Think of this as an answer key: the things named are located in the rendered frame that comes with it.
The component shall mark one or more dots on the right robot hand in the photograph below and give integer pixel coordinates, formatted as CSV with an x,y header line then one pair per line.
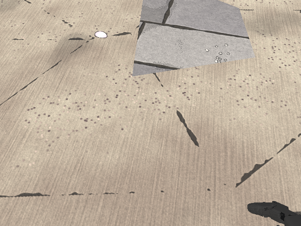
x,y
276,211

